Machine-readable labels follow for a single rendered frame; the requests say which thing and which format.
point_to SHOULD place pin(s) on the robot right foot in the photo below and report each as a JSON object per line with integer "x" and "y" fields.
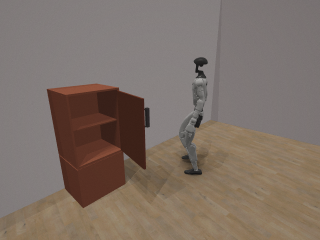
{"x": 186, "y": 157}

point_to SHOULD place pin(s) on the handle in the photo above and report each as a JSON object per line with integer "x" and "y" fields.
{"x": 147, "y": 117}

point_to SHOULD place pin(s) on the left robot upper arm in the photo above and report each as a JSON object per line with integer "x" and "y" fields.
{"x": 199, "y": 84}

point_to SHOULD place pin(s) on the left robot hand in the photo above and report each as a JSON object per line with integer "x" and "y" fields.
{"x": 189, "y": 128}

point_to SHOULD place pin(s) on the left robot forearm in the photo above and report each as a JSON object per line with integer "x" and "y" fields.
{"x": 197, "y": 111}

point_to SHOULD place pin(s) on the cupboard door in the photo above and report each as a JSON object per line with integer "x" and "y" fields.
{"x": 131, "y": 114}

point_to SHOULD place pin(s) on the humanoid robot head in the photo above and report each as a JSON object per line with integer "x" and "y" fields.
{"x": 200, "y": 61}

